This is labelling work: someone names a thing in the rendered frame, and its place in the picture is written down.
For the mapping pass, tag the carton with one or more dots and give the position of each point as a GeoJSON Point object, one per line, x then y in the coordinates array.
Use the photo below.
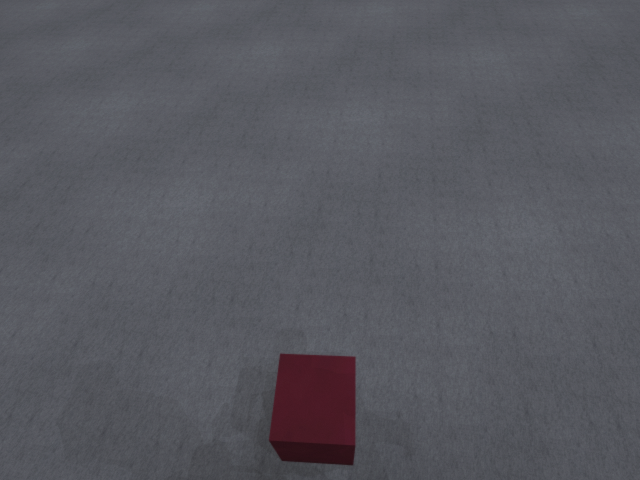
{"type": "Point", "coordinates": [313, 418]}

